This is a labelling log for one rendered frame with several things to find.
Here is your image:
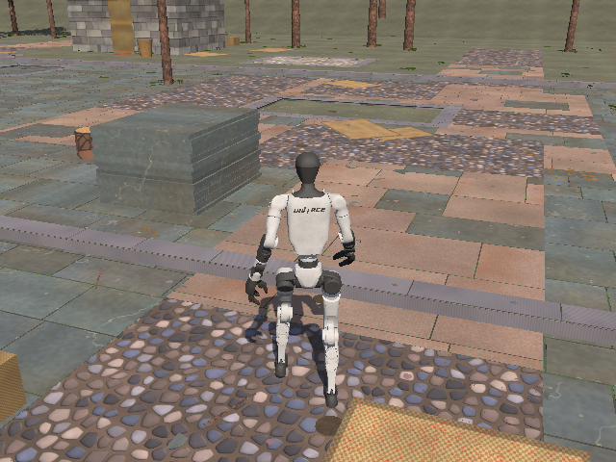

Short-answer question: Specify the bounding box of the robot left forearm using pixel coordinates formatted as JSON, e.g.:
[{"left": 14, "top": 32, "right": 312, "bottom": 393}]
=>
[{"left": 249, "top": 234, "right": 271, "bottom": 282}]

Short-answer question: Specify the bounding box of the robot right forearm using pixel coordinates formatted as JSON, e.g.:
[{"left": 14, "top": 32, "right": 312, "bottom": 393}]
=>
[{"left": 343, "top": 229, "right": 355, "bottom": 256}]

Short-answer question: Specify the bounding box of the robot left upper arm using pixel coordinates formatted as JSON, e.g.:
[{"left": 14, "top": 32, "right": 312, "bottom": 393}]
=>
[{"left": 263, "top": 194, "right": 289, "bottom": 249}]

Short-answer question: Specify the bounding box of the left robot hand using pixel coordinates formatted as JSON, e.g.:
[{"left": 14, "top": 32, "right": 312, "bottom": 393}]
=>
[{"left": 245, "top": 277, "right": 268, "bottom": 305}]

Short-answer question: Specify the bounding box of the robot right upper arm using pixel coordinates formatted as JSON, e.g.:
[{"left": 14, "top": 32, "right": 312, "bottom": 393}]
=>
[{"left": 327, "top": 192, "right": 353, "bottom": 244}]

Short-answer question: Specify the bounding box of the right robot hand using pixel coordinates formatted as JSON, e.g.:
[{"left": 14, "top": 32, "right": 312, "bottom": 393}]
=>
[{"left": 333, "top": 250, "right": 355, "bottom": 267}]

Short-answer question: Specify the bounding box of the robot left thigh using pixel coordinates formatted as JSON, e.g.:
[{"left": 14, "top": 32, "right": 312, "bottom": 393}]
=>
[{"left": 275, "top": 268, "right": 295, "bottom": 322}]

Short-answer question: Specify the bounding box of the left robot foot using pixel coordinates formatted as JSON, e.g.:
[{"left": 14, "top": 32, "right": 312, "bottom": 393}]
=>
[{"left": 274, "top": 353, "right": 288, "bottom": 376}]

